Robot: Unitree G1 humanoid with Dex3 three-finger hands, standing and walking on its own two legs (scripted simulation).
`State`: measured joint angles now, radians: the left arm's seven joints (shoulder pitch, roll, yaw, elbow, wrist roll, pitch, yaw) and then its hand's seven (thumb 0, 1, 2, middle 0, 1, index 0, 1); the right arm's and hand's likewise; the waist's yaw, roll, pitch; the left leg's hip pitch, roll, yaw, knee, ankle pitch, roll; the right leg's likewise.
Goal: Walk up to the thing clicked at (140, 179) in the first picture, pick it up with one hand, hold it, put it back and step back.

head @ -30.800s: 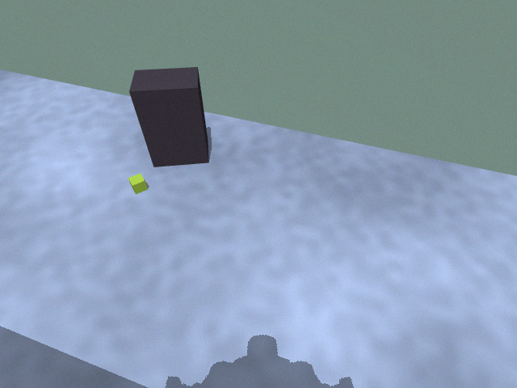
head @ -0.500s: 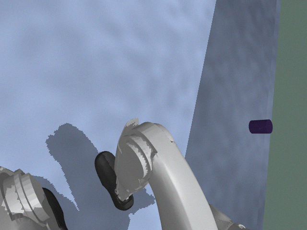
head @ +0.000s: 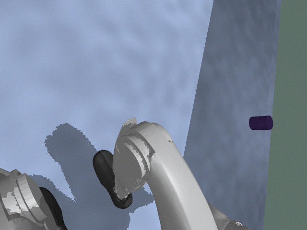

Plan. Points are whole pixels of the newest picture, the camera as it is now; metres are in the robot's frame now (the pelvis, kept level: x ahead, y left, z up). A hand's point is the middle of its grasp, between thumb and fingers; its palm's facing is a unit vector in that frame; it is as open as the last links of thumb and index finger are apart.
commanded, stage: close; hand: left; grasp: from above
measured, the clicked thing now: out of the picture +0.46 +0.35 -0.28
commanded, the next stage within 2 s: settle in 0.64 s
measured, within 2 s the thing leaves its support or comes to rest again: leaves its support in 1.00 s
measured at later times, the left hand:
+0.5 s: hand out of the picture +0.45 +0.36 -0.26, palm faces -0.42 -0.20 -0.88, open 10.5 cm
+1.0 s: hand out of the picture +0.46 +0.36 -0.25, palm faces -0.38 -0.22 -0.90, open 10.3 cm
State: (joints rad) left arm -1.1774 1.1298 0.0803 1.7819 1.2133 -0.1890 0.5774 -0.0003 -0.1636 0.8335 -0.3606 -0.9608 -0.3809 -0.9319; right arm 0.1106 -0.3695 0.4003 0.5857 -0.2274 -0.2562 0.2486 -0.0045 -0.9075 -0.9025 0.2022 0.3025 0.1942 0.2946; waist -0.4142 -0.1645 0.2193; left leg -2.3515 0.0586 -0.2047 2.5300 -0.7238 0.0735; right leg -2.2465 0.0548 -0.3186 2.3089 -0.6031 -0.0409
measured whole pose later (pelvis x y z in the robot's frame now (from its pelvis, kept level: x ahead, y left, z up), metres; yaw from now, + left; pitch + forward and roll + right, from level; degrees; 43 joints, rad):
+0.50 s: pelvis +0.00 +0.00 +0.00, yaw +0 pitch +28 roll -16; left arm -1.18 1.12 0.07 1.79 1.21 -0.17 0.58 0.00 -0.08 0.80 -0.54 -0.91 -0.48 -0.89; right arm 0.12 -0.37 0.40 0.59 -0.23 -0.28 0.25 0.00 -0.91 -0.90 0.20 0.30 0.19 0.29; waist -0.42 -0.17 0.22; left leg -2.35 0.06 -0.20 2.52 -0.72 0.08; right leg -2.24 0.06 -0.31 2.30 -0.60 -0.03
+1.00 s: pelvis +0.00 +0.00 +0.01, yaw +0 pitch +29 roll -16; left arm -1.16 1.10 0.11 1.70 1.20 -0.15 0.55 0.01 -0.11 0.83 -0.59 -0.87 -0.54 -0.91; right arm 0.13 -0.36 0.37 0.59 -0.22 -0.26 0.26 0.00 -0.92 -0.91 0.20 0.30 0.19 0.29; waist -0.41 -0.16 0.20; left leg -2.35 0.05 -0.20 2.51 -0.73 0.07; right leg -2.24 0.05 -0.32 2.29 -0.61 -0.04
